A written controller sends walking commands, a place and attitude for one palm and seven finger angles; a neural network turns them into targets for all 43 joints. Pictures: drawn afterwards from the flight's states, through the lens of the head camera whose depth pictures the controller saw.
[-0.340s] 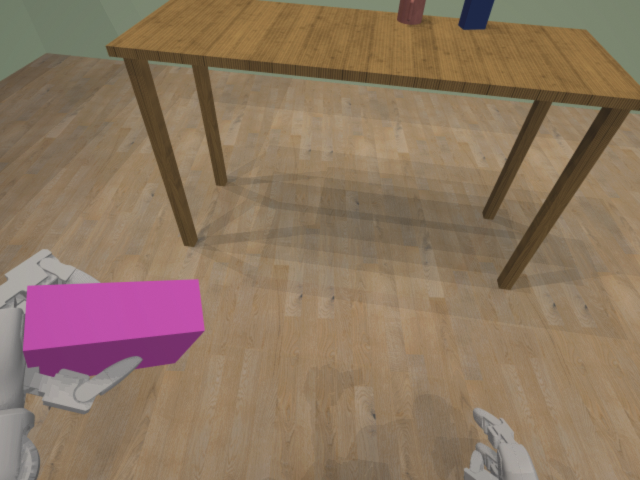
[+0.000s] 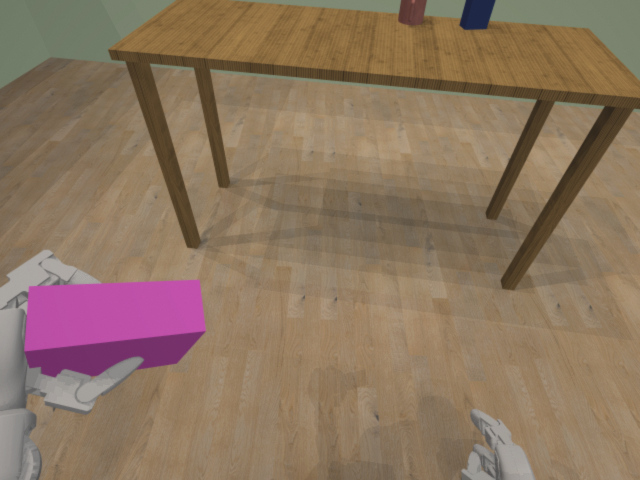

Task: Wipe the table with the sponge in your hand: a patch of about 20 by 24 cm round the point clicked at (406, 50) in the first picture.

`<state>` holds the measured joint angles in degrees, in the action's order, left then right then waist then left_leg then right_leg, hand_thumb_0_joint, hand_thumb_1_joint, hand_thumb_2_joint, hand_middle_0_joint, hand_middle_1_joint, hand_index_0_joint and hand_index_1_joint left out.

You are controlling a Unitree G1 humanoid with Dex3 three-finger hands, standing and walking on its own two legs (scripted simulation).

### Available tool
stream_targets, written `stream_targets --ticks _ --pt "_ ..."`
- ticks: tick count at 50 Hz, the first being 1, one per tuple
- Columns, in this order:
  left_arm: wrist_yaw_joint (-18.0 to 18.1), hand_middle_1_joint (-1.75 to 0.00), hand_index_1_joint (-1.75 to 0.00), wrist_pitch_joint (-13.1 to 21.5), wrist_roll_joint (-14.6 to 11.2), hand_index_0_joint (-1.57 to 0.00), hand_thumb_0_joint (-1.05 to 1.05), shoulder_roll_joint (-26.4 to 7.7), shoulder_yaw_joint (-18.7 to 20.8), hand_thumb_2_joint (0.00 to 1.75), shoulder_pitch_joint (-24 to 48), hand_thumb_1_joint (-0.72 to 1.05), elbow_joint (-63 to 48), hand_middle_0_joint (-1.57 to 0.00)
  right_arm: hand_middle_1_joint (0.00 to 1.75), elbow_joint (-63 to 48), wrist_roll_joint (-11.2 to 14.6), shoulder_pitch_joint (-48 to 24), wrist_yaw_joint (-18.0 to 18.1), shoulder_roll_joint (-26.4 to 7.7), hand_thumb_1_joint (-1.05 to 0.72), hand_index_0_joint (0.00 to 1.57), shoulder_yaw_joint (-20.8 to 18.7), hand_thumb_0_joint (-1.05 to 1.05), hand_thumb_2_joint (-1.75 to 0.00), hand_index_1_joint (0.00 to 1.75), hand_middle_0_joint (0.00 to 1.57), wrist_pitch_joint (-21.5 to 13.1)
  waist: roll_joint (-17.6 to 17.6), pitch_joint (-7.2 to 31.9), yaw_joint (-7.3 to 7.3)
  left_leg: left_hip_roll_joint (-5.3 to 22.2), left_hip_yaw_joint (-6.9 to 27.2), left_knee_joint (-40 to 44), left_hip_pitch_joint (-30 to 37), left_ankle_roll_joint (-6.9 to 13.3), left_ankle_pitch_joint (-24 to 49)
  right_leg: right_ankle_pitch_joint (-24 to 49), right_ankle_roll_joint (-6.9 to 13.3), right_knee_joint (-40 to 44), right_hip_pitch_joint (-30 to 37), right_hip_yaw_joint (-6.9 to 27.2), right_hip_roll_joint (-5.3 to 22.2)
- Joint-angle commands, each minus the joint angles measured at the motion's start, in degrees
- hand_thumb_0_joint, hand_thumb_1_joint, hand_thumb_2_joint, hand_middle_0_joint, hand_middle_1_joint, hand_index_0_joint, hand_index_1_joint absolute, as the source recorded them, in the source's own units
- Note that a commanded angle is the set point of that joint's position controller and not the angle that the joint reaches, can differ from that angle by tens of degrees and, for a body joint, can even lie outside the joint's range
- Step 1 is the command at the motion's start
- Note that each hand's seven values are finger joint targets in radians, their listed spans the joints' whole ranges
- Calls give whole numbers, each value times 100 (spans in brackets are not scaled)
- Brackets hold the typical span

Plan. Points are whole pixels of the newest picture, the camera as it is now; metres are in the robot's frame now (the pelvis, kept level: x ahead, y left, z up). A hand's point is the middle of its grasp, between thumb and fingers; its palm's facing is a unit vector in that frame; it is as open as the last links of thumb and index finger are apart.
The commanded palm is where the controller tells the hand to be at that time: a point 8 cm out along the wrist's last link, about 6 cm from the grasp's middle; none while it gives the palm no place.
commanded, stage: look at it before walking up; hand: left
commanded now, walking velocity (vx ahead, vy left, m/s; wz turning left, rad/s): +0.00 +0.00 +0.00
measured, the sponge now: (142, 329) +0.23 +0.20 +0.14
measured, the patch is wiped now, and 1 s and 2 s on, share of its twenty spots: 0.00 0.00 0.00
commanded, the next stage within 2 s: walk to a spot facing it in 0.06 s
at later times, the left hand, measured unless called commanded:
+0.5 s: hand (124, 310) +0.24 +0.21 +0.15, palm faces +0.43 -0.81 -0.40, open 9.6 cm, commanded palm +0.19 +0.25 +0.18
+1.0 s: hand (228, 205) +0.39 +0.14 +0.16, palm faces +0.30 -0.83 -0.48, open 9.6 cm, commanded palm +0.33 +0.19 +0.18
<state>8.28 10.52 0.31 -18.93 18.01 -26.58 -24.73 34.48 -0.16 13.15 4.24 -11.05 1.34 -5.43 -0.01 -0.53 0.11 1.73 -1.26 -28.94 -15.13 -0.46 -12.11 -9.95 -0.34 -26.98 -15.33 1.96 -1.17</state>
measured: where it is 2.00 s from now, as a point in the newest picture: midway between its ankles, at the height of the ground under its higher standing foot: (381, 450)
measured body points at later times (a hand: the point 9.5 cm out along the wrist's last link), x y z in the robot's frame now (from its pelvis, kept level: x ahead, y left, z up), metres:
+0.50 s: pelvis +0.03 -0.03 -0.01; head +0.00 -0.03 +0.44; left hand +0.21 +0.25 +0.17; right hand +0.17 -0.26 -0.10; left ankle +0.03 +0.12 -0.73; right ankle +0.05 -0.13 -0.74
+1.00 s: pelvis +0.15 -0.07 -0.01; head +0.17 -0.08 +0.44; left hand +0.36 +0.18 +0.19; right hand +0.28 -0.28 -0.11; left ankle +0.10 +0.10 -0.74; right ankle +0.20 -0.18 -0.72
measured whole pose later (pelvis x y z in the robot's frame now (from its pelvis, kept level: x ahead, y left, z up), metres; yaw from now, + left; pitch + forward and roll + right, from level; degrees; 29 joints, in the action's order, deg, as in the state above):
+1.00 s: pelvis +0.15 -0.07 -0.01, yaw -6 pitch +0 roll +0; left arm 8.4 10.5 0.5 -20.9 19.7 -27.3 -28.2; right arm 34.5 -0.6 14.4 3.7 -7.6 1.9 -6.7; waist 1.7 -2.7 -0.1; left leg 9.9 -9.7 -29.6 -7.1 -4.5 -20.6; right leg -17.9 -1.0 -38.5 -22.9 -9.7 3.9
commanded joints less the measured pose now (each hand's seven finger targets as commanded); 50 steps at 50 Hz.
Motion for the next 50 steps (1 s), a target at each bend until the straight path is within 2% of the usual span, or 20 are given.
stream_targets --ticks 1,8,11,14,17,20,22,24,25,26,29,33,34,36,37,39,43,47,49,50 --pt "152 -160 -160 424 -96 -120 0 -935 622 130 447 10 -1214 -120 30 -893 15 -543 45 -709 -90 20 -256 0 -90 30 20 -268 201 558 5 283 203 708 -337 126 -399 -9 46 451 482 269 286" --pt "147 -160 -160 418 -94 -120 0 -1019 655 130 579 10 -1278 -120 30 -897 7 -604 53 -736 -90 20 -262 0 -90 30 20 -261 362 495 11 261 206 782 -286 118 -597 -348 46 565 303 288 267" --pt "168 -160 -160 433 -81 -120 0 -980 601 130 583 10 -1361 -120 30 -884 -9 -571 60 -748 -90 20 -283 0 -90 30 20 -241 385 609 -18 426 308 817 -258 249 -1669 -1256 145 322 164 332 294" --pt "205 -160 -160 370 -26 -120 0 -872 527 130 710 10 -1420 -120 30 -926 -43 -607 137 -781 -90 20 -259 0 -90 30 20 -196 763 177 -62 782 852 1199 -500 471 -2950 -2010 180 -165 -344 98 90" --pt "253 -160 -160 375 -13 -120 0 -891 585 130 677 10 -1352 -120 30 -832 -49 -501 181 -771 -90 20 -269 0 -90 30 20 -203 1110 273 -91 1284 1401 1236 -158 760 -2458 -1335 123 -914 -467 -430 -42" --pt "203 -160 -160 315 13 -120 0 -781 475 130 619 10 -1095 -120 30 -832 -38 -554 139 -780 -90 20 -279 0 -90 30 20 -178 995 194 -50 1052 731 880 -823 578 -2766 -1570 188 -424 155 -404 65" --pt "188 -160 -160 311 15 -120 0 -867 466 130 865 10 -1093 -120 30 -848 -63 -559 125 -738 -90 20 -286 0 -90 30 20 -151 76 -137 -44 449 66 -175 -1323 296 -2685 -2610 551 321 -33 694 568" --pt "231 -160 -160 333 16 -120 0 -1136 581 130 1083 10 -1226 -120 30 -810 -46 -675 76 -617 -90 20 -247 0 -90 30 20 -190 -1279 -87 24 -37 -469 -2047 -1871 84 -1648 -2670 1215 1316 413 2850 1774" --pt "269 -160 -160 407 11 -120 0 -1248 670 130 1237 10 -1375 -120 30 -794 -41 -697 45 -644 -90 20 -257 0 -90 30 20 -221 -1078 113 45 58 -189 -2558 -2158 41 -1738 -2157 1522 1360 864 3192 2122" --pt "279 -160 -160 454 13 -120 0 -1274 715 130 1098 10 -1366 -120 30 -744 -49 -643 38 -629 -90 20 -237 0 -90 30 20 -214 -679 168 55 189 -13 -2573 -2093 32 -1817 -1719 1570 1278 876 2959 2109" --pt "243 -160 -160 511 -31 -120 0 -1265 864 130 715 10 -1414 -120 30 -778 -68 -684 8 -525 -90 20 -180 0 -90 30 20 -85 -826 396 45 292 -270 -1530 -1270 35 -1383 -546 1312 920 665 1634 1666" --pt "260 -160 -160 506 -120 -120 0 -1035 786 130 451 10 -1464 -120 30 -892 -53 -554 78 -581 -90 20 -258 0 -90 30 20 -69 -245 661 -52 118 -782 323 591 73 -346 -687 754 153 142 739 1020" --pt "255 -160 -160 538 -149 -120 0 -1021 730 130 582 10 -1632 -120 30 -904 -33 -461 112 -676 -90 20 -289 0 -90 30 20 -87 271 705 -124 469 -302 739 1215 260 -465 -712 517 -637 -313 473 741" --pt "258 -160 -160 612 -134 -120 0 -987 684 130 658 10 -1671 -120 30 -891 17 -525 82 -750 -90 20 -326 0 -90 30 20 -95 1973 567 -153 2279 2229 1570 1909 1144 -914 -2289 74 -3033 -2055 -474 71" --pt "234 -160 -160 554 -46 -120 0 -1078 716 130 619 10 -1347 -120 30 -801 -32 -508 64 -682 -90 20 -302 0 -90 30 20 -154 1692 191 -185 2506 2602 1816 1343 1364 -1460 -2145 97 -3604 -2302 -184 382" --pt "175 -160 -160 504 -13 -120 0 -998 564 130 785 10 -1435 -120 30 -707 2 -508 32 -670 -90 20 -334 0 -90 30 20 -238 870 -146 -127 2459 2022 1645 1210 1437 -1056 -1759 2 -3741 -2681 -131 690" --pt "167 -160 -160 417 11 -120 0 -943 558 130 635 10 -1833 -120 30 -724 -4 -452 11 -721 -90 20 -351 0 -90 30 20 -362 1310 106 -35 1766 226 1466 885 932 -98 -1071 -88 -2641 -1812 -822 692" --pt "164 -160 -160 405 -61 -120 0 -991 712 130 518 10 -1588 -120 30 -735 -36 -469 28 -685 -90 20 -359 0 -90 30 20 -396 1437 147 -57 1597 -366 1041 665 737 318 -831 -103 -1141 -667 -1435 342" --pt "168 -160 -160 366 -78 -120 0 -1101 857 130 479 10 -1476 -120 30 -759 -11 -533 39 -647 -90 20 -359 0 -90 30 20 -313 1032 504 32 1360 -683 -146 303 590 514 -468 -49 -355 551 -1655 121" --pt "160 -160 -160 334 -72 -120 0 -1142 903 130 422 10 -1397 -120 30 -737 18 -533 22 -593 -90 20 -372 0 -90 30 20 -268 449 727 99 1076 -871 -1302 -231 471 360 -512 114 -55 1298 -1186 362"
